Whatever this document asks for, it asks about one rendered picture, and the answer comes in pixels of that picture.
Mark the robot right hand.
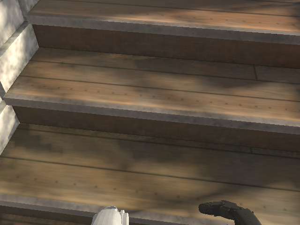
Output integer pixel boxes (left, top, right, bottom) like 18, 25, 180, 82
199, 200, 262, 225

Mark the left robot thigh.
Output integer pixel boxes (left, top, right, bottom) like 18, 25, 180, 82
91, 208, 129, 225

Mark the robot left shin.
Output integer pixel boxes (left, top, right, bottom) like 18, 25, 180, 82
92, 206, 119, 220

